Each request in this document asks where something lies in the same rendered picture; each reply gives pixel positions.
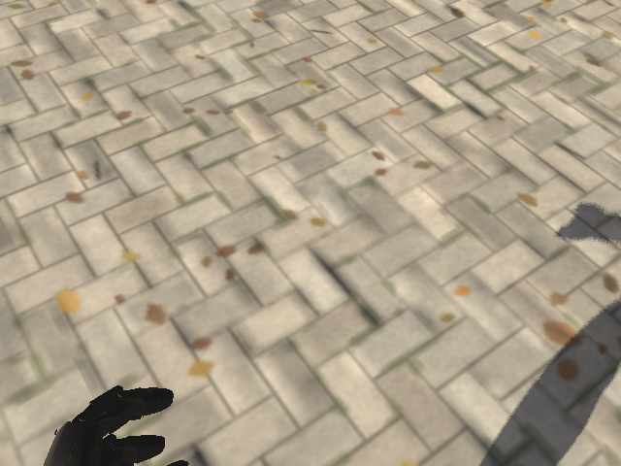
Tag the left robot hand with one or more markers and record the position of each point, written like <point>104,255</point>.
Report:
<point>81,443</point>

